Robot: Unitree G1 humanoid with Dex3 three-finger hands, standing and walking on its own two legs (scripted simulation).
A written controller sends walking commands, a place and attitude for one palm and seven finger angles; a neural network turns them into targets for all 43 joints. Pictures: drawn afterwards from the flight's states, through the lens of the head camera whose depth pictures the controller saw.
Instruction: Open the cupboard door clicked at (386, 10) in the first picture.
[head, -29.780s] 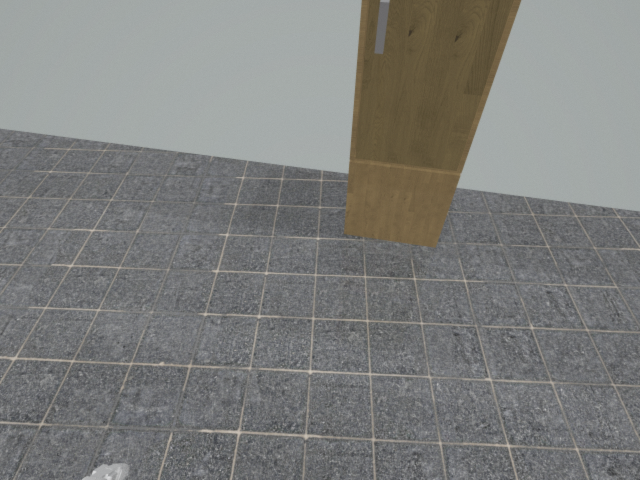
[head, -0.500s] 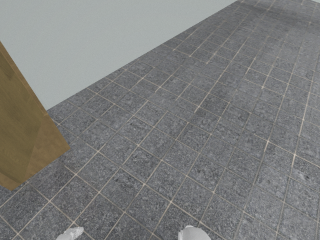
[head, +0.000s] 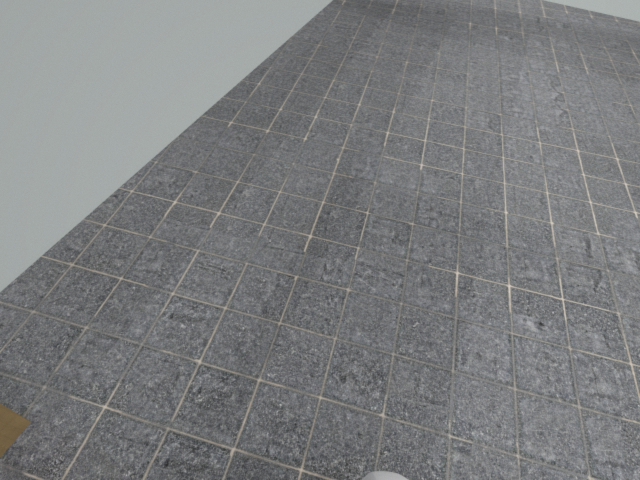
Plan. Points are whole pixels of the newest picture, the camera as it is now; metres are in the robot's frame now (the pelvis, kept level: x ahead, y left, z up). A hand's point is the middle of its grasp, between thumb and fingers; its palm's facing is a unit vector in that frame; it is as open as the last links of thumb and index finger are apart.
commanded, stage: walk to a spot facing it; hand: left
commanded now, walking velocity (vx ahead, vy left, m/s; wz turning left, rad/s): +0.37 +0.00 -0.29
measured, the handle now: out of the picture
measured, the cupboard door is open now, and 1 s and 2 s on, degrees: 49 49 49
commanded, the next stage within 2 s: turn to face it in 1.04 s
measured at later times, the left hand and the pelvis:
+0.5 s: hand (229, 394) +0.27 +0.14 -0.17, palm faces -0.07 -0.98 -0.17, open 7.3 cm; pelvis +0.23 -0.04 +0.01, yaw -6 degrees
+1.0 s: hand (292, 244) +0.56 +0.06 -0.16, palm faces -0.11 -0.97 -0.20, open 7.2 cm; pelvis +0.47 -0.11 +0.01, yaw -8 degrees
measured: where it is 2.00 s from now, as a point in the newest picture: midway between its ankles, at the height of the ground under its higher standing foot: (359, 307)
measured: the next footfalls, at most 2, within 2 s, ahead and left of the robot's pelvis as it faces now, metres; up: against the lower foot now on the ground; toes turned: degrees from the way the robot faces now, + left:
right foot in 0.22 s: +0.21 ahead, -0.16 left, +0.00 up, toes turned -10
left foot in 0.52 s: +0.36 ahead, +0.08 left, +0.00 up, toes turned +2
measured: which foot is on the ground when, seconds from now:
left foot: down 0.00-0.22, up 0.24-0.50, down 0.52-0.82, up 0.84-1.00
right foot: up 0.00-0.20, down 0.22-0.52, up 0.54-0.80, down 0.82-1.00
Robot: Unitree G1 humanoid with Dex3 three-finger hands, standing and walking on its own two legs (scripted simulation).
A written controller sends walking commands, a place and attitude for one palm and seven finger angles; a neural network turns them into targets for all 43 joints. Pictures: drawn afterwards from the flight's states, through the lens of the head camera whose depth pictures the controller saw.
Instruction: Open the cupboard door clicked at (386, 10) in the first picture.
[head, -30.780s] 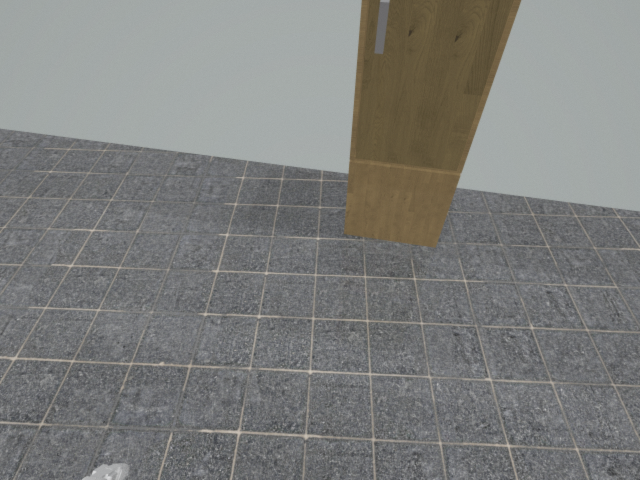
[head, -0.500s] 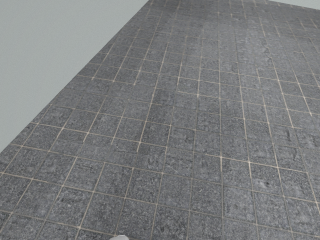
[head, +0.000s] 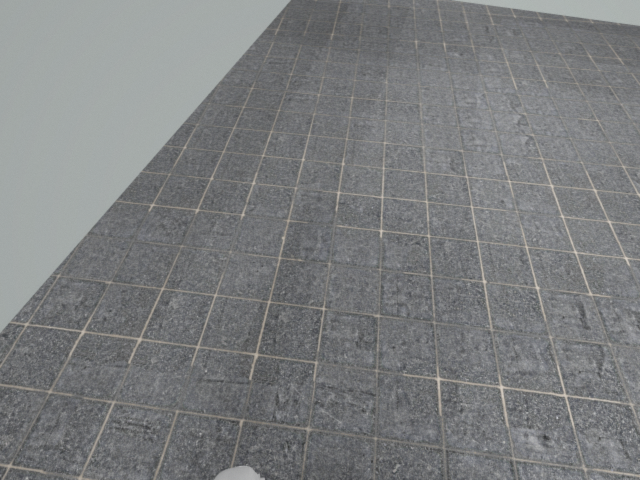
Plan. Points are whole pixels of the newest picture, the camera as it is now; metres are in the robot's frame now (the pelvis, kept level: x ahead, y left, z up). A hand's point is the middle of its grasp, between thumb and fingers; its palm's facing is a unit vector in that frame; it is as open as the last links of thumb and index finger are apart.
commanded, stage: walk to a spot facing it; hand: left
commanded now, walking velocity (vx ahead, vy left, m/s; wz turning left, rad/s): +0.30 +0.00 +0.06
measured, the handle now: out of the picture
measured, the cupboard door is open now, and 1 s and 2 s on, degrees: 49 49 49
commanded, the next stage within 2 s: turn to face it in 0.04 s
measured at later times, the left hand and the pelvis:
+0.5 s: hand (213, 392) +0.27 +0.18 -0.16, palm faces +0.20 -0.96 -0.20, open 7.4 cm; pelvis +0.19 -0.01 -0.01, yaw +11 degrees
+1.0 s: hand (190, 390) +0.27 +0.22 -0.16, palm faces +0.46 -0.84 -0.31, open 7.4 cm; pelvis +0.27 -0.03 -0.02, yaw +28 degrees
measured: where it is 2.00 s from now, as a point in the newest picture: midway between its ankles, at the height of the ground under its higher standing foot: (339, 442)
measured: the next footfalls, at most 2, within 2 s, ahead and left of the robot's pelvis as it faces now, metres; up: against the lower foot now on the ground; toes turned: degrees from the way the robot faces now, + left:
left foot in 0.12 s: +0.18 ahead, +0.15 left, +0.00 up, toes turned +9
right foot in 0.38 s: +0.25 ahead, -0.13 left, +0.00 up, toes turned -1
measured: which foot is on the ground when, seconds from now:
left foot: up 0.00-0.10, down 0.12-0.38, up 0.40-0.64, down 0.66-0.98, up 1.00-1.00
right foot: down 0.00-0.14, up 0.16-0.36, down 0.38-0.66, up 0.68-0.96, down 0.98-1.00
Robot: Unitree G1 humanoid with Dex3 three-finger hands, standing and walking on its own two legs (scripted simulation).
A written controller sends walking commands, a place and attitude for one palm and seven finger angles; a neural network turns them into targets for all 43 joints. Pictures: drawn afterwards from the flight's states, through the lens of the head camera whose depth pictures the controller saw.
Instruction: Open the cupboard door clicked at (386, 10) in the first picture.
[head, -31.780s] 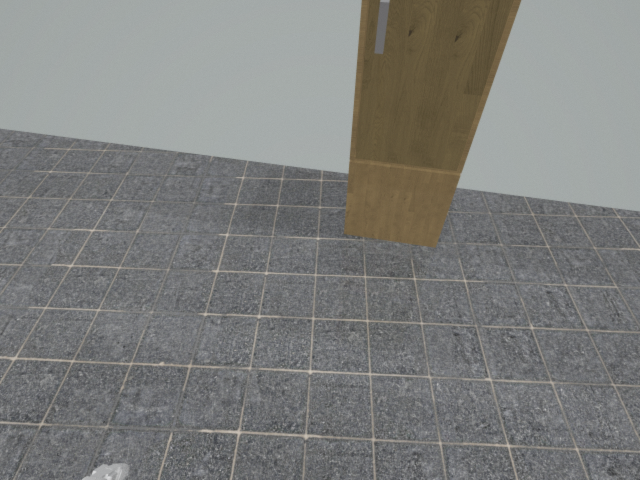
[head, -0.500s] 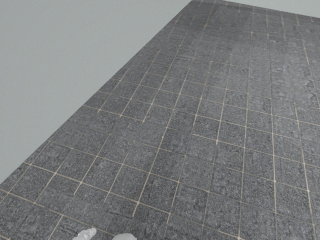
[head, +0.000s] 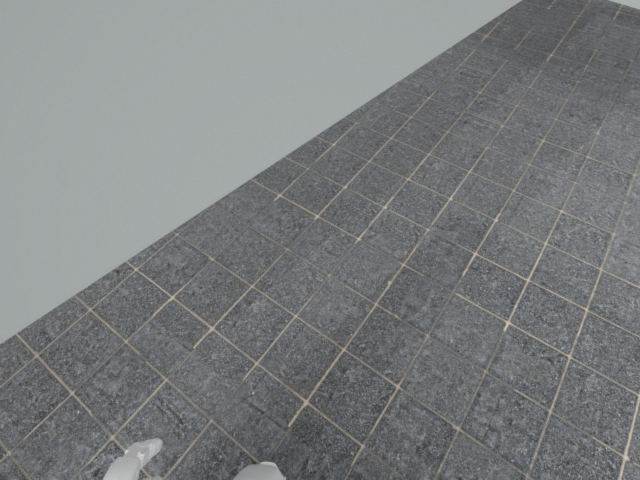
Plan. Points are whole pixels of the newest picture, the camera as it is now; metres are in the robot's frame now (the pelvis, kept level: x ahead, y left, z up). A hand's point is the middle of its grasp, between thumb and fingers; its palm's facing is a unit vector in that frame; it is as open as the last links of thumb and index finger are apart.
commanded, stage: turn to face it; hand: left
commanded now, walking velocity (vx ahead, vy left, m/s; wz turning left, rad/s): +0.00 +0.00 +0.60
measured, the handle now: out of the picture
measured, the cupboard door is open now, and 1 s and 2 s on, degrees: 49 49 49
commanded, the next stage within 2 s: none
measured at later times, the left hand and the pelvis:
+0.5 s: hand out of the picture +0.03 +0.22 -0.16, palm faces +0.34 -0.91 -0.24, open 7.4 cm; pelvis +0.02 -0.01 +0.01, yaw +19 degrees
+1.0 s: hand out of the picture -0.04 +0.19 -0.17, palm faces +0.60 -0.77 -0.22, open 7.4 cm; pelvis +0.02 -0.02 +0.00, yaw +37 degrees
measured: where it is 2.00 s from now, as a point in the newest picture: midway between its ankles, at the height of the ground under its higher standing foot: outside the picture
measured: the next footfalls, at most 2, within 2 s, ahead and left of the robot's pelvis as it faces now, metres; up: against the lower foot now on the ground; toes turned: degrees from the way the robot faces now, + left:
left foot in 0.30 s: +0.05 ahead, +0.12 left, +0.00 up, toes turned +17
right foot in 0.62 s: +0.13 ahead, -0.15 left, +0.00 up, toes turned +21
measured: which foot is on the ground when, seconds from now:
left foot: up 0.00-0.28, down 0.30-0.62, up 0.64-0.88, down 0.90-1.00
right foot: down 0.00-0.28, up 0.30-0.60, down 0.62-0.88, up 0.90-1.00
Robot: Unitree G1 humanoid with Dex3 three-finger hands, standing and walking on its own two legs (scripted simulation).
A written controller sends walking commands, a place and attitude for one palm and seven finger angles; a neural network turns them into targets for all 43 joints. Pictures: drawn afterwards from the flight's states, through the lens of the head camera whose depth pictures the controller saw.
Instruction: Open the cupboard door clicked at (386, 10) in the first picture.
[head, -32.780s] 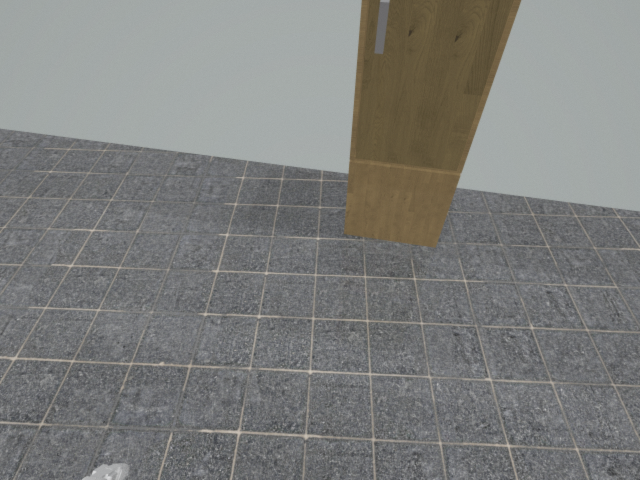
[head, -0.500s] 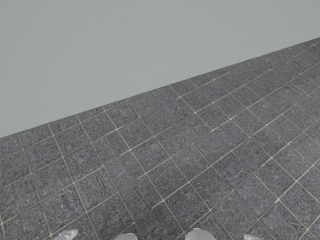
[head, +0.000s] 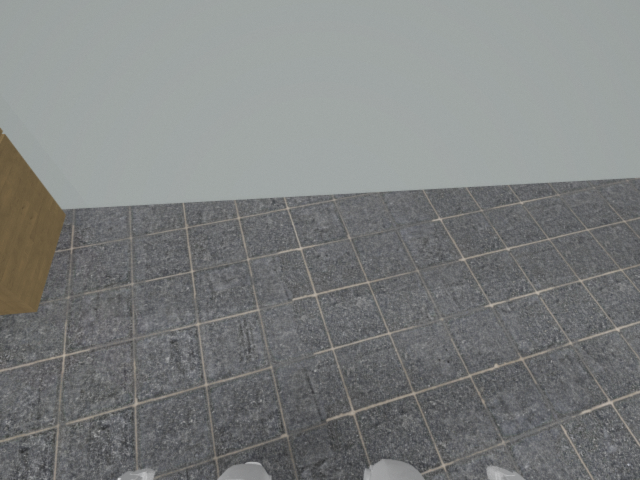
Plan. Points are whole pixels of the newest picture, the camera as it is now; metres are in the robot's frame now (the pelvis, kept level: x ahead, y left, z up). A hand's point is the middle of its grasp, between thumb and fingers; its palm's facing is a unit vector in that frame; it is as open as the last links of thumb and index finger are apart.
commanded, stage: turn to face it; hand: left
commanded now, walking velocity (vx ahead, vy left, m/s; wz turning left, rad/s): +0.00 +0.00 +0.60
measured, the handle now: out of the picture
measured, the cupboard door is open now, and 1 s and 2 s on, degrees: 49 49 49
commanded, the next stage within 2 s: take the last steps up to it in 1.54 s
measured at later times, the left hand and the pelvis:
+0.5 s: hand out of the picture +0.01 +0.19 -0.17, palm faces +0.32 -0.92 -0.20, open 7.4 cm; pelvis +0.00 -0.01 +0.00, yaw +19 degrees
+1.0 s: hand out of the picture -0.01 +0.19 -0.14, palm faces +0.57 -0.78 -0.28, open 7.4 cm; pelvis +0.02 -0.03 +0.01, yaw +37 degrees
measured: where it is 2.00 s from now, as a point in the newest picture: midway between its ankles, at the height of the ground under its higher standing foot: outside the picture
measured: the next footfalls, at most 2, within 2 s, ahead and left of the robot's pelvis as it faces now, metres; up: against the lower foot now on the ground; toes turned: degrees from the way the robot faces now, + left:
right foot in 0.22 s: +0.06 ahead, -0.16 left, +0.00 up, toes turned +5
left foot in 0.52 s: +0.02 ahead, +0.11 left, +0.00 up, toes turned +24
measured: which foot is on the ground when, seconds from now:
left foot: down 0.00-0.22, up 0.24-0.50, down 0.52-0.88, up 0.90-1.00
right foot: up 0.00-0.20, down 0.22-0.50, up 0.52-0.86, down 0.88-1.00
